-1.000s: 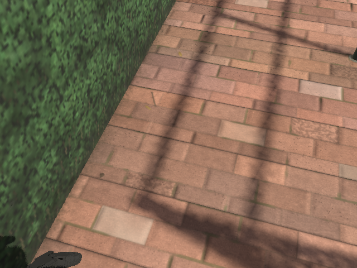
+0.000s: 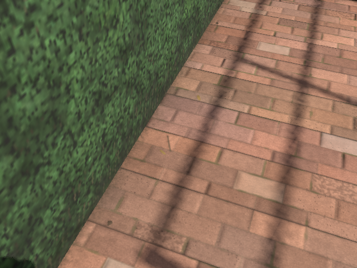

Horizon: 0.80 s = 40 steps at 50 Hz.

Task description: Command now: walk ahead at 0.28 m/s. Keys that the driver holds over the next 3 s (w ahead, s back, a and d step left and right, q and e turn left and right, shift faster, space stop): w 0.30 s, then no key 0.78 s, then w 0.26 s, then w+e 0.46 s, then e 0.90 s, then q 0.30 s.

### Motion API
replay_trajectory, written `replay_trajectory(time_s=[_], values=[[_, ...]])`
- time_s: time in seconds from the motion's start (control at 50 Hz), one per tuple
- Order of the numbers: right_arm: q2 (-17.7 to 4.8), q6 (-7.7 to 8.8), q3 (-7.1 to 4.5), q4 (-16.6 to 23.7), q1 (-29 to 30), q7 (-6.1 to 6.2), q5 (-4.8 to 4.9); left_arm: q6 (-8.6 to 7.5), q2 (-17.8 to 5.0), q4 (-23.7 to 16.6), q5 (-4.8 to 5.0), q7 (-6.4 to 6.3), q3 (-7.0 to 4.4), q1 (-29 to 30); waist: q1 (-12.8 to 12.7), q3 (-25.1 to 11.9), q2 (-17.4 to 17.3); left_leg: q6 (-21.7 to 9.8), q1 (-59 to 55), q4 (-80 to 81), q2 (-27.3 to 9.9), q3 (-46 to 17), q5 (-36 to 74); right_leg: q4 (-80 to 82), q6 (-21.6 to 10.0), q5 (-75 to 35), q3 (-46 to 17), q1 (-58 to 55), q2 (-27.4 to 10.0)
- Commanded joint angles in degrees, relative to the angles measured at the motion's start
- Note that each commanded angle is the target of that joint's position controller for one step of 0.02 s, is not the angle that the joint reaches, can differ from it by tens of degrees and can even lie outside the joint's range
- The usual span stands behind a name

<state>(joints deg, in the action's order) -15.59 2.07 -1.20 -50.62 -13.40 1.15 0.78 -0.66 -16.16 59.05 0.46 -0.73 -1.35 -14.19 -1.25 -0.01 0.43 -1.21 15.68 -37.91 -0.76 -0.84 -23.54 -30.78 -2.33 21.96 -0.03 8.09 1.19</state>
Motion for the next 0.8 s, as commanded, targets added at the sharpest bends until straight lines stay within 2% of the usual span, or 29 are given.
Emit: replay_trajectory(time_s=[0.02,0.04,0.06,0.08,0.1,0.12,0.14,0.16,0.2,0.22,0.26,0.3,0.34,0.38,0.42,0.44,0.48,0.5,0.52,0.54,0.56,0.58,0.6,0.62,0.66,0.7,0.76,0.78,0.8], values=[[-5.3,3.39,-1.07,5.1,6.6,-0.88,0.80,-2.52,-11.0,-3.0,0.70,0.23,-2.39,1.9,-0.1,10.4,7.8,-2.1,10.3,1.3,-1.7,0.8,-2.1,20.3,-11.3,16.3,-24.4,3.8,-17.9],[-5.3,3.77,-1.26,3.7,3.4,-1.28,0.95,-2.40,-10.6,-3.7,1.10,0.45,-2.29,3.8,1.9,8.9,7.2,-2.6,3.1,8.0,-1.2,2.1,1.2,18.6,-9.6,13.1,-19.9,5.9,-15.6],[-6.2,3.83,-2.00,1.0,-2.1,-1.34,0.87,-2.26,-9.9,-4.5,1.00,0.62,-2.07,5.2,4.2,6.5,6.1,-2.6,-7.4,12.0,0.4,2.8,5.7,15.3,-7.6,8.5,-15.1,10.1,-12.1],[-9.0,3.96,-3.27,-1.1,-8.6,-1.19,0.31,-2.60,-7.5,-5.8,0.63,0.73,-1.29,7.8,7.1,4.4,1.8,-4.0,-15.8,15.1,-2.5,-4.1,3.4,6.0,-4.7,-0.3,-8.5,15.5,-7.0],[-14.2,4.03,-4.87,-2.9,-15.7,-1.30,-0.30,-3.59,-3.9,-8.2,-0.03,0.88,-0.31,9.4,8.5,1.3,-12.8,-9.4,-25.8,22.2,-11.9,-23.0,-3.8,-13.3,-0.4,-3.8,1.0,25.7,1.0],[-12.7,4.28,-4.28,-3.1,-18.6,-1.65,-1.06,-4.92,-5.5,-9.3,0.00,0.97,-0.58,9.6,9.2,-0.7,-16.5,-14.7,-30.1,27.9,-20.1,-38.3,-0.1,-27.8,0.5,9.7,-2.4,34.4,2.6],[-8.2,4.29,-2.64,-2.6,-15.3,-1.34,-1.87,-5.88,-7.9,-9.0,1.74,1.82,-1.07,7.6,6.4,2.3,-9.4,-14.3,-28.3,26.3,-20.7,-35.3,3.1,-36.8,-0.8,10.0,-6.2,38.6,-0.7],[-7.2,4.23,-2.36,-1.3,-12.3,-1.14,-1.88,-6.22,-7.4,-8.4,2.62,2.46,-0.91,6.2,4.8,2.8,-7.1,-12.8,-27.7,25.6,-18.7,-28.6,6.5,-39.0,-2.0,5.4,-6.1,40.4,-3.3],[-5.7,3.75,-1.42,-0.4,-9.7,-1.13,-1.58,-5.96,-6.9,-9.0,1.40,2.97,-1.05,8.1,3.8,4.0,-3.8,-10.3,-23.7,27.7,-15.7,-18.9,14.3,-34.5,-1.6,-3.3,-4.2,39.8,-7.1],[-5.1,3.27,-0.99,-0.7,-10.1,-1.11,-1.64,-5.56,-5.7,-9.6,0.89,3.37,-0.82,9.0,3.6,4.0,-4.7,-9.5,-21.4,28.8,-14.1,-15.6,17.5,-32.0,-0.6,-5.6,-3.0,37.4,-7.5],[-5.8,2.54,-0.86,-1.3,-11.5,-0.63,-1.26,-5.01,-3.3,-10.8,0.23,4.03,-0.06,10.5,3.7,4.3,-5.6,-9.5,-18.3,30.4,-12.5,-11.1,20.7,-26.9,1.8,-8.7,-0.5,35.6,-7.1],[-7.3,2.29,-1.05,-1.6,-12.3,0.12,-0.88,-4.94,-2.3,-12.8,-0.28,4.19,0.54,14.2,4.3,5.5,-5.3,-9.6,-14.6,32.0,-11.5,-8.1,20.2,-18.9,3.7,-13.8,0.7,33.2,-6.3],[-8.2,2.12,-1.05,-1.7,-11.9,0.64,-1.21,-5.00,-1.8,-14.1,-0.31,4.22,0.93,17.3,4.4,6.7,-5.9,-8.1,-10.1,31.3,-9.8,-4.2,26.3,-9.6,4.3,-19.5,2.1,26.8,-4.0],[-9.1,2.05,-1.19,-2.6,-13.2,0.68,-1.02,-4.87,-2.9,-14.8,-0.23,4.26,0.66,18.2,4.1,6.1,-7.4,-6.9,-8.3,29.6,-10.1,-3.0,31.5,-5.3,4.1,-23.1,2.3,20.2,-2.0],[-9.0,1.89,-1.19,-3.1,-12.2,0.68,-0.53,-4.69,-4.7,-15.0,-0.06,4.28,0.00,17.0,2.1,5.2,-8.6,-5.4,-10.1,26.2,-11.4,-2.7,36.7,-2.8,2.5,-24.0,0.6,16.8,-1.6],[-8.8,1.78,-1.15,-3.0,-11.1,0.72,-0.53,-4.76,-6.0,-14.5,-0.28,4.20,-0.61,14.6,0.4,3.7,-8.8,-4.4,-11.4,22.9,-11.6,-2.6,40.8,-1.7,1.4,-23.7,0.2,13.9,-1.0],[-8.1,1.41,-0.80,-2.7,-9.4,0.84,-0.67,-5.19,-8.9,-10.6,-0.89,3.88,-2.35,3.2,-5.5,-2.3,-7.1,-1.6,-10.8,8.7,-8.6,-0.9,47.3,2.5,-1.5,-28.4,1.2,0.7,0.9],[-6.9,1.55,-0.12,-2.1,-11.8,0.83,-1.62,-5.22,-12.0,-9.1,-1.37,3.25,-3.14,-2.3,-6.6,-7.8,-1.7,0.9,-3.5,-3.6,-5.3,0.8,35.7,-0.1,-3.5,-46.6,-4.0,-11.9,-5.2],[0.1,1.84,2.04,-2.3,-20.8,0.28,-3.00,-4.78,-15.1,-8.8,-2.39,3.00,-3.06,-3.7,-1.8,-17.3,14.6,4.0,10.6,-26.6,2.4,1.5,-10.4,-3.1,-13.9,-69.1,-21.6,-27.5,-20.9],[-0.5,2.03,1.82,-4.7,-25.6,0.23,-1.15,-4.73,-12.6,-9.1,-1.81,3.57,-2.57,-3.9,-2.0,-25.2,15.7,4.8,11.2,-38.8,5.1,-7.5,-16.4,4.8,-19.4,-64.5,-34.4,-25.7,-24.6],[-4.4,1.45,0.66,-4.4,-21.3,0.24,0.25,-4.72,-10.5,-10.1,-0.62,3.69,-2.48,2.2,-1.0,-17.0,9.1,4.7,13.9,-42.3,1.8,-7.1,-13.6,7.7,-17.4,-51.4,-28.1,-16.8,-22.4],[-5.6,0.80,0.30,-3.0,-15.2,0.76,0.25,-4.67,-7.4,-11.2,-0.18,3.56,-1.62,7.8,-0.3,-9.9,4.4,4.6,15.5,-40.6,-1.0,-4.4,-10.0,9.3,-14.7,-42.8,-22.0,-8.6,-19.6],[-6.2,-0.18,-0.17,-2.8,-12.0,1.62,-0.28,-4.69,-4.7,-11.7,-0.54,3.55,-0.60,11.3,0.9,-6.1,1.2,4.8,13.1,-37.3,-3.2,-3.9,-6.8,11.4,-13.0,-38.6,-17.5,-0.4,-17.0],[-5.8,-1.23,-0.31,-2.3,-11.7,2.21,-0.63,-4.64,-4.8,-11.4,-1.30,3.58,-0.49,13.4,2.7,-4.4,2.5,4.7,8.3,-32.7,-4.7,-4.0,-4.4,13.6,-11.8,-33.3,-14.6,6.4,-15.1],[-3.4,-2.33,0.17,-2.0,-11.8,2.54,-1.00,-4.28,-4.8,-10.4,-2.13,3.60,-0.51,15.4,4.5,-2.7,5.4,4.6,1.4,-20.6,-4.7,-2.2,-4.4,15.9,-10.5,-28.3,-10.2,13.2,-11.9],[-1.9,-2.48,0.93,-1.5,-9.8,2.78,-1.34,-3.96,-5.6,-9.7,-2.40,3.15,-0.79,14.2,3.7,-3.5,6.0,5.1,-0.7,-9.5,-4.0,-1.4,-6.1,15.6,-11.4,-26.6,-9.8,12.0,-11.5],[-2.8,-2.78,0.96,-2.2,-8.7,2.20,-1.35,-2.60,-7.5,-10.3,-1.31,2.03,-1.23,14.2,3.9,-4.7,4.6,4.6,-7.1,3.7,-2.8,-0.1,8.3,17.1,-10.4,-4.4,-11.8,12.5,-11.6],[-3.3,-2.85,0.86,-2.2,-7.9,1.95,-1.90,-2.20,-7.2,-10.4,-0.82,1.79,-1.03,14.6,4.3,-3.4,4.5,4.0,-10.1,7.3,-2.1,0.5,12.0,17.8,-8.8,4.7,-11.8,15.3,-10.6],[-4.0,-2.86,0.77,-1.5,-6.1,1.91,-2.66,-2.10,-5.5,-10.0,-0.79,1.70,-0.40,13.8,4.3,-1.5,4.3,3.1,-11.7,9.5,-2.7,-0.5,11.7,18.3,-6.4,11.4,-11.6,17.9,-9.2]])
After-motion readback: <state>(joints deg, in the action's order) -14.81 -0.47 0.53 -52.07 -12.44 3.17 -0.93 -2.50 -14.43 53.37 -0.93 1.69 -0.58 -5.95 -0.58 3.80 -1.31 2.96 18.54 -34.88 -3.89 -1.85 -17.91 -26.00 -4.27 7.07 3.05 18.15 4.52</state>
